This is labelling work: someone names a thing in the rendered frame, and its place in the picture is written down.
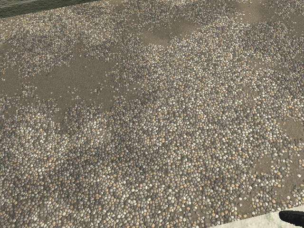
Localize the robot right hand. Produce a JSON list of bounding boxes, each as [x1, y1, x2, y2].
[[278, 210, 304, 228]]

